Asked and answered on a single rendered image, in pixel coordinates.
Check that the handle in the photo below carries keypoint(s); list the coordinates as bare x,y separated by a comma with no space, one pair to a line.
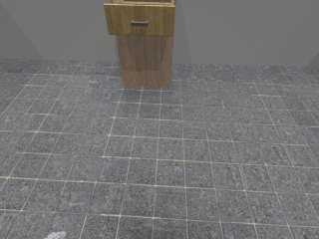
140,24

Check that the drawer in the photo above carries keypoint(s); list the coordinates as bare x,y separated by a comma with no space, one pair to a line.
160,19

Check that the cabinet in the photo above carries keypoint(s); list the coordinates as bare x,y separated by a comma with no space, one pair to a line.
146,61

